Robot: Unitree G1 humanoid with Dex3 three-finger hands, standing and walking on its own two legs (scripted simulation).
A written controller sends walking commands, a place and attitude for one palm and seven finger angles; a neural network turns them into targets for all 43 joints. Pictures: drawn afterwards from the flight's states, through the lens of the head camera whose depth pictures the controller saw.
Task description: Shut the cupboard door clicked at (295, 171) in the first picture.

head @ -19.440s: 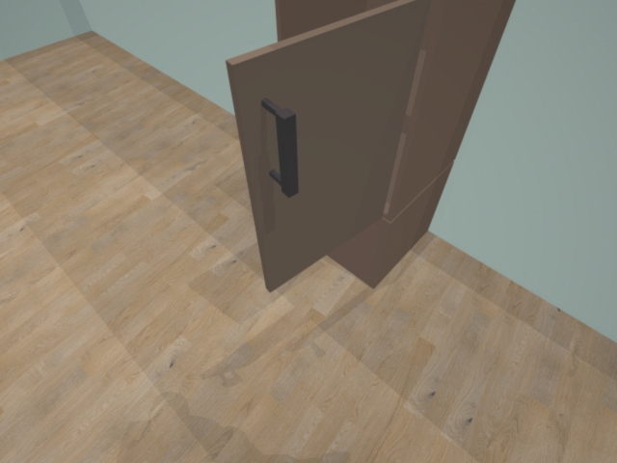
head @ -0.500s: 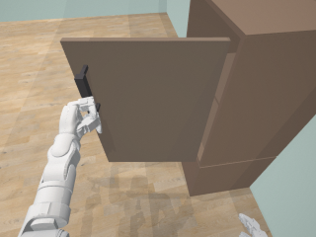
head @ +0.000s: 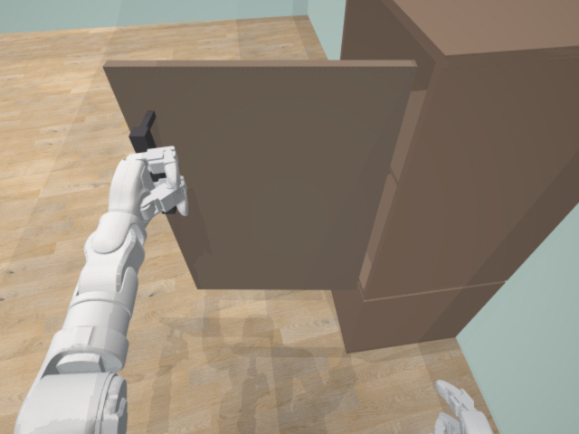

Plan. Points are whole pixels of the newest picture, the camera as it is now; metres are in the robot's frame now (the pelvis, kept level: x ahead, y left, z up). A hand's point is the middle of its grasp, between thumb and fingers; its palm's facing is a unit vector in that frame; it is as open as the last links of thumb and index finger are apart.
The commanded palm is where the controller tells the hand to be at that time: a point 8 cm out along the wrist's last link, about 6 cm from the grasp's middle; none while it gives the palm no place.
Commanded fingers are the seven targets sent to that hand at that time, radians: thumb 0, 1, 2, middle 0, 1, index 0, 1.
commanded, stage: push the door shut along its arc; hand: left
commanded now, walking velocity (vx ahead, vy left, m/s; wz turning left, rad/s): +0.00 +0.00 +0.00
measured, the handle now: (159, 165) +0.48 +0.22 +0.12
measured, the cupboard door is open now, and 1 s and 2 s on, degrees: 81 68 60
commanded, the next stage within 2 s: pull the fist back off the door in 1.32 s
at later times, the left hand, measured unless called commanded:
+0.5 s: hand (191, 165) +0.47 +0.16 +0.12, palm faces -0.14 -0.99 -0.02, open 3.1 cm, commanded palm +0.47 +0.20 +0.12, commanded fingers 0.00 0.90 0.90 -1.30 -1.50 -1.30 -1.50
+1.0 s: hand (227, 142) +0.52 +0.12 +0.12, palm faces -0.29 -0.96 -0.01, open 3.1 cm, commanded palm +0.52 +0.17 +0.12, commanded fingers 0.00 0.90 0.90 -1.30 -1.50 -1.30 -1.50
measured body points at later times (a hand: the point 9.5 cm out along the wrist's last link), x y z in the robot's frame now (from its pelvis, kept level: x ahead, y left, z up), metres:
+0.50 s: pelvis +0.00 +0.01 -0.01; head +0.06 +0.01 +0.44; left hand +0.47 +0.22 +0.13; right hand +0.05 -0.27 -0.13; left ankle +0.02 +0.11 -0.73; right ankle -0.01 -0.08 -0.73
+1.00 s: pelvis +0.02 +0.02 -0.01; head +0.10 +0.01 +0.43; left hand +0.53 +0.17 +0.12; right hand -0.01 -0.25 -0.13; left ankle +0.02 +0.11 -0.73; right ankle -0.01 -0.08 -0.73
